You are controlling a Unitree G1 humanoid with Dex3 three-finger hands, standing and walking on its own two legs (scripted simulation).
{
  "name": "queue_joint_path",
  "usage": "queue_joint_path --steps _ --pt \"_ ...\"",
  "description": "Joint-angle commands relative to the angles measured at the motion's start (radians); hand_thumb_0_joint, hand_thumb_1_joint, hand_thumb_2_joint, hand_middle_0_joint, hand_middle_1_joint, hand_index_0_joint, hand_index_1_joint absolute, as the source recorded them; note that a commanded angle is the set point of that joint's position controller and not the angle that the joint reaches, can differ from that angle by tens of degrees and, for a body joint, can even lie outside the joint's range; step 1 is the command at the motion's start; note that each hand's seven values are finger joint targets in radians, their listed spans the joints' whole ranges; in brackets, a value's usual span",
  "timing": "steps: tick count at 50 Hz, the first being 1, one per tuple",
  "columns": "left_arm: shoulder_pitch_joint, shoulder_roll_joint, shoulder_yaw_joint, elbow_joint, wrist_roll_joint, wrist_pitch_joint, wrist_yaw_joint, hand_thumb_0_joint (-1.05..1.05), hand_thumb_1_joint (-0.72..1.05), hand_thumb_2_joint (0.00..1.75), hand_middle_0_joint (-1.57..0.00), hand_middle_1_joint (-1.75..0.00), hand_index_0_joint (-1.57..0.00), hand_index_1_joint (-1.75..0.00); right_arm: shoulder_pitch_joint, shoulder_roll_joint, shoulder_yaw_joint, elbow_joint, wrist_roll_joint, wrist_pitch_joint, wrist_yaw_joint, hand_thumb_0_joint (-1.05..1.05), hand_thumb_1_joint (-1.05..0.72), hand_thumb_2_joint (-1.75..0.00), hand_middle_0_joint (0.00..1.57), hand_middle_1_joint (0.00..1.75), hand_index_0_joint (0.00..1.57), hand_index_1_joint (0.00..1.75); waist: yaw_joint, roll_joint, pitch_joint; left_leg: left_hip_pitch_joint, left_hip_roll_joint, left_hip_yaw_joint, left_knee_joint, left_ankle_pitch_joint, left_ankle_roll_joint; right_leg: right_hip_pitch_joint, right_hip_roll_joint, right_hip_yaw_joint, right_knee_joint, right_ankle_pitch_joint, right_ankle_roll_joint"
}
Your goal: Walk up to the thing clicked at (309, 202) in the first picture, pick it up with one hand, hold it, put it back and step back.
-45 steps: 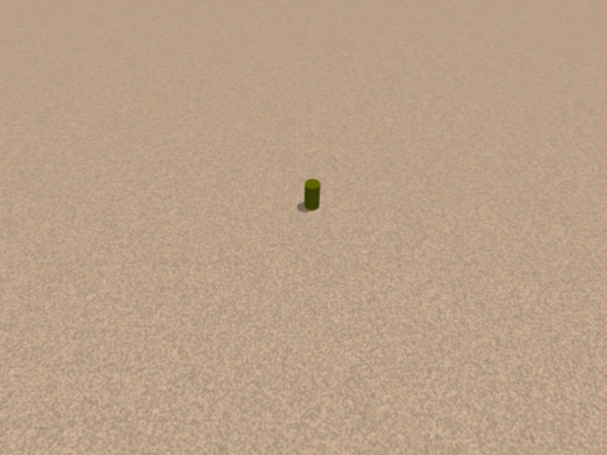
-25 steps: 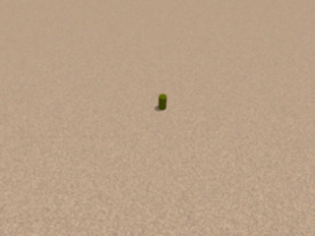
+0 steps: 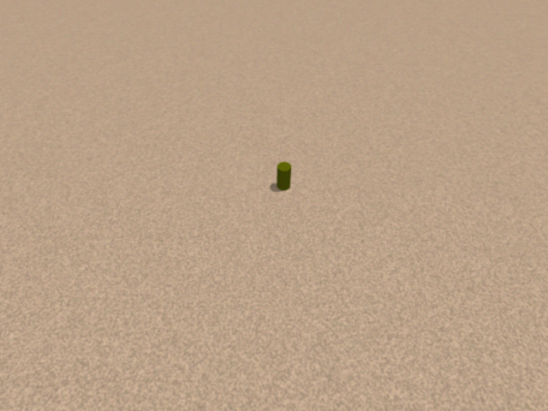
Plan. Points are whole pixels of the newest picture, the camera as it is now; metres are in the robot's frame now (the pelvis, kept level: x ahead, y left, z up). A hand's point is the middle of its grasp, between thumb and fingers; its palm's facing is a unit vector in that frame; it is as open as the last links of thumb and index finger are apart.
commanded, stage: stand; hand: left
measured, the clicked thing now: (283, 176) +1.35 -0.01 -0.71
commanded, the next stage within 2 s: walk up in 0.22 s
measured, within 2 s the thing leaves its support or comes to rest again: neither
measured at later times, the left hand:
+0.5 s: hand out of the picture +0.14 +0.24 -0.14, palm faces -0.11 -0.91 -0.40, open 7.4 cm
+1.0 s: hand (198, 333) +0.30 +0.17 -0.17, palm faces -0.09 -0.93 -0.35, open 7.4 cm
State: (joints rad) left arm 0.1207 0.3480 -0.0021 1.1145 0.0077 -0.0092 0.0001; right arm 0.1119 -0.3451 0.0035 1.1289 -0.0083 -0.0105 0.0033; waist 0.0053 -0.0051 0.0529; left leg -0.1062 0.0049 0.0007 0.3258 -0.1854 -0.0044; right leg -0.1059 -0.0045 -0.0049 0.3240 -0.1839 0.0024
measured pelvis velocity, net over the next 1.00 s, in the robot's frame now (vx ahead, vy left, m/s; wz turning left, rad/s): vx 0.27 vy -0.11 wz -0.12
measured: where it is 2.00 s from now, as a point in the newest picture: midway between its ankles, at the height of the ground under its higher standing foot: (318, 297)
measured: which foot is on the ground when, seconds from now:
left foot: down 0.00-0.54, up 0.56-0.98, down 1.00-1.00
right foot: down 0.00-0.26, up 0.28-0.52, down 0.54-1.00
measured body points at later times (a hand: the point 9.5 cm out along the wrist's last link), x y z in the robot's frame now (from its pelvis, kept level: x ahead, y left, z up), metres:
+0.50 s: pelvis +0.05 -0.05 -0.01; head +0.06 -0.06 +0.44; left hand +0.15 +0.29 -0.11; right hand +0.06 -0.39 -0.13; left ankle +0.00 +0.12 -0.75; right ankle +0.12 -0.20 -0.73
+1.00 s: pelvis +0.27 -0.11 -0.02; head +0.30 -0.10 +0.43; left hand +0.31 +0.22 -0.14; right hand +0.34 -0.44 -0.13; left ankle +0.42 +0.01 -0.75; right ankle +0.14 -0.21 -0.75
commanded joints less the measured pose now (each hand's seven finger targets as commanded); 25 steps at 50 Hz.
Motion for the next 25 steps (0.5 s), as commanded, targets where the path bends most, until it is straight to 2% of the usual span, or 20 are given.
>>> queue_joint_path --steps 1,10,11,12,13,14,15,16,17,19,22,23,24,25 --pt "-0.03 0.209 0.036 -0.06 0.001 -0.023 0.011 0.0 0.9 0.9 -0.2 -0.3 -0.2 -0.3 -0.038 -0.212 -0.039 -0.059 0.001 -0.022 -0.013 0.0 -0.9 -0.9 0.2 0.3 0.2 0.3 -0.003 0.014 -0.074 0.008 0.122 -0.097 -0.049 0.145 0.026 0.011 -0.124 0.093 -0.044 0.132 -0.029" --pt "-0.031 0.21 0.036 -0.062 0.002 -0.023 0.012 0.0 0.9 0.9 -0.2 -0.3 -0.2 -0.3 -0.04 -0.217 -0.043 -0.062 0.002 -0.022 -0.015 0.0 -0.9 -0.9 0.2 0.3 0.2 0.3 -0.005 0.008 -0.092 0.032 0.125 -0.091 -0.033 0.201 0.029 0.023 -0.128 0.092 -0.037 0.198 -0.029" --pt "0.031 0.298 0.104 -0.133 0.024 -0.03 -0.023 0.0 0.9 0.9 -0.2 -0.3 -0.2 -0.3 0.041 -0.318 -0.109 -0.123 -0.026 -0.046 0.003 0.0 -0.9 -0.9 0.2 0.3 0.2 0.3 -0.021 -0.008 -0.19 0.104 0.105 -0.093 0.042 -0.366 0.098 -0.059 -0.063 0.106 0.055 -0.322 -0.063" --pt "-0.012 0.288 0.106 -0.134 0.032 -0.025 -0.036 0.0 0.9 0.9 -0.2 -0.3 -0.2 -0.3 0.077 -0.336 -0.125 -0.104 -0.034 -0.052 0.012 0.0 -0.9 -0.9 0.2 0.3 0.2 0.3 -0.051 0.045 -0.092 0.106 0.146 -0.158 -0.004 -0.569 0.129 -0.251 -0.054 0.091 0.132 -0.465 -0.067" --pt "-0.084 0.26 0.104 -0.162 0.03 -0.019 -0.046 0.0 0.9 0.9 -0.2 -0.3 -0.2 -0.3 0.122 -0.351 -0.135 -0.096 -0.038 -0.052 0.014 0.0 -0.9 -0.9 0.2 0.3 0.2 0.3 -0.087 0.118 0.0 0.138 0.218 -0.269 -0.111 -0.685 0.16 -0.446 -0.008 0.027 0.277 -0.421 -0.045" --pt "-0.131 0.248 0.105 -0.193 0.036 -0.015 -0.054 0.0 0.9 0.9 -0.2 -0.3 -0.2 -0.3 0.144 -0.378 -0.153 -0.11 -0.036 -0.056 0.016 0.0 -0.9 -0.9 0.2 0.3 0.2 0.3 -0.113 0.19 0.068 0.125 0.367 -0.414 -0.215 -0.693 0.226 -0.571 -0.012 0.009 0.476 -0.319 -0.03" --pt "-0.129 0.253 0.107 -0.212 0.037 -0.02 -0.054 0.0 0.9 0.9 -0.2 -0.3 -0.2 -0.3 0.13 -0.392 -0.159 -0.131 -0.037 -0.066 0.016 0.0 -0.9 -0.9 0.2 0.3 0.2 0.3 -0.102 0.138 0.113 0.086 0.436 -0.468 -0.239 -0.627 0.262 -0.625 -0.053 0.091 0.532 -0.292 -0.03" --pt "-0.106 0.256 0.107 -0.218 0.032 -0.029 -0.058 0.0 0.9 0.9 -0.2 -0.3 -0.2 -0.3 0.09 -0.389 -0.162 -0.15 -0.035 -0.076 0.013 0.0 -0.9 -0.9 0.2 0.3 0.2 0.3 -0.07 0.12 0.127 0.083 0.459 -0.48 -0.247 -0.56 0.277 -0.616 -0.105 0.133 0.543 -0.261 -0.037" --pt "-0.087 0.272 0.11 -0.214 0.029 -0.037 -0.067 0.0 0.9 0.9 -0.2 -0.3 -0.2 -0.3 0.087 -0.347 -0.153 -0.166 -0.035 -0.081 0.014 0.0 -0.9 -0.9 0.2 0.3 0.2 0.3 -0.056 0.054 0.091 0.115 0.396 -0.407 -0.225 -0.479 0.255 -0.593 -0.102 0.125 0.533 -0.238 -0.031" --pt "-0.028 0.261 0.114 -0.215 0.023 -0.037 -0.089 0.0 0.9 0.9 -0.2 -0.3 -0.2 -0.3 0.052 -0.332 -0.15 -0.2 -0.041 -0.083 0.02 0.0 -0.9 -0.9 0.2 0.3 0.2 0.3 -0.03 0.11 0.031 0.112 0.326 -0.259 -0.202 -0.439 0.222 -0.52 -0.097 0.071 0.474 -0.248 -0.018" --pt "0.054 0.247 0.122 -0.217 0.02 -0.027 -0.107 0.0 0.9 0.9 -0.2 -0.3 -0.2 -0.3 -0.034 -0.351 -0.158 -0.241 -0.044 -0.081 0.033 0.0 -0.9 -0.9 0.2 0.3 0.2 0.3 0.02 0.218 0.024 -0.066 0.26 -0.097 -0.17 -0.391 0.172 -0.284 -0.092 -0.002 0.369 -0.153 -0.009" --pt "0.062 0.251 0.127 -0.211 0.02 -0.028 -0.107 0.0 0.9 0.9 -0.2 -0.3 -0.2 -0.3 -0.034 -0.342 -0.155 -0.248 -0.044 -0.077 0.035 0.0 -0.9 -0.9 0.2 0.3 0.2 0.3 0.021 0.207 0.024 -0.128 0.234 -0.058 -0.145 -0.379 0.156 -0.203 -0.079 -0.023 0.338 -0.121 -0.006" --pt "0.091 0.251 0.131 -0.204 0.021 -0.03 -0.104 0.0 0.9 0.9 -0.2 -0.3 -0.2 -0.3 -0.041 -0.336 -0.153 -0.255 -0.045 -0.073 0.037 0.0 -0.9 -0.9 0.2 0.3 0.2 0.3 0.036 0.188 0.016 -0.166 0.214 -0.023 -0.093 -0.375 0.149 -0.134 -0.064 -0.048 0.298 -0.072 -0.004" --pt "0.164 0.25 0.139 -0.18 0.023 -0.034 -0.097 0.0 0.9 0.9 -0.2 -0.3 -0.2 -0.3 -0.057 -0.328 -0.151 -0.262 -0.041 -0.066 0.038 0.0 -0.9 -0.9 0.2 0.3 0.2 0.3 0.077 0.148 -0.009 -0.215 0.199 0.012 0.007 -0.39 0.14 -0.019 -0.048 -0.074 0.23 0.0 -0.009"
